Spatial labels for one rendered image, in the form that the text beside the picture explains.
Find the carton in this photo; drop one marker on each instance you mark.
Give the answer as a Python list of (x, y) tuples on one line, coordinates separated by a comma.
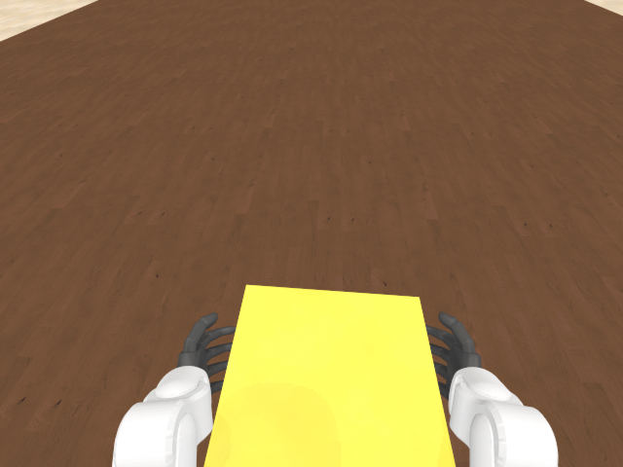
[(322, 378)]

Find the left robot hand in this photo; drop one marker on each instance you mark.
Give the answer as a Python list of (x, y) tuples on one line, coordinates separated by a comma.
[(196, 354)]

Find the robot right forearm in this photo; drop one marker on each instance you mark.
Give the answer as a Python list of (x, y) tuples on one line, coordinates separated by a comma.
[(498, 429)]

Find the right robot hand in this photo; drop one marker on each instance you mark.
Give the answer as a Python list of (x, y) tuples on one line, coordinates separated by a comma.
[(462, 353)]

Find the robot left forearm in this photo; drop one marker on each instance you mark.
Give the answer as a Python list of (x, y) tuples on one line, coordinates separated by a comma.
[(165, 429)]

